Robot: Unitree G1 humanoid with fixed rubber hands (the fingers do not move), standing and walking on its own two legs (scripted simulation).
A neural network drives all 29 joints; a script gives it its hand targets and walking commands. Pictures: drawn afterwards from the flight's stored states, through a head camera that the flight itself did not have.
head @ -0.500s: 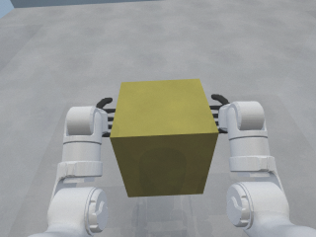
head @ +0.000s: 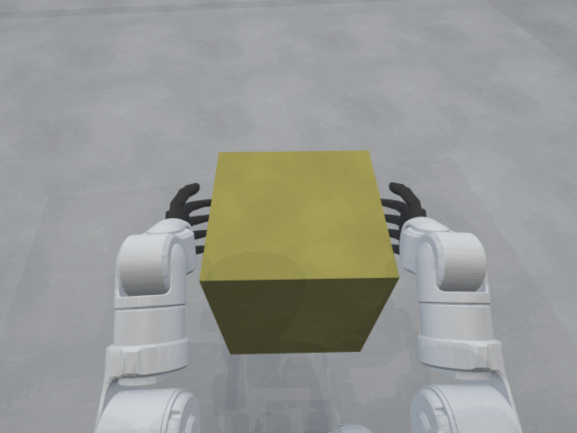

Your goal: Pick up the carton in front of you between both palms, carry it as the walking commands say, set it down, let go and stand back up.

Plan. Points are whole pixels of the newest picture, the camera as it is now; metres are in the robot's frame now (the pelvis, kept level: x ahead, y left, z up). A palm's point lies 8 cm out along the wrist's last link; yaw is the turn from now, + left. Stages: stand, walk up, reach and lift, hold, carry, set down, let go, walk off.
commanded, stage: carry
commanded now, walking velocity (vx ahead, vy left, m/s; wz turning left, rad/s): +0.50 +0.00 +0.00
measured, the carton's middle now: (294, 259) +0.38 -0.02 +0.02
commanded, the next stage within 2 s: none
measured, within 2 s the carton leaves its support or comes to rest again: neither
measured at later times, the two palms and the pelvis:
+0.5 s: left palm (212, 139) +0.58 +0.10 +0.09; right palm (379, 124) +0.61 -0.20 +0.08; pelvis +0.31 -0.07 +0.01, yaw +3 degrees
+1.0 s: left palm (200, 53) +0.88 +0.14 +0.09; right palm (335, 50) +0.87 -0.16 +0.09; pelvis +0.61 +0.00 +0.01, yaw -1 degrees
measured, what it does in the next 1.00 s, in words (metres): walks ahead: right foot, then left foot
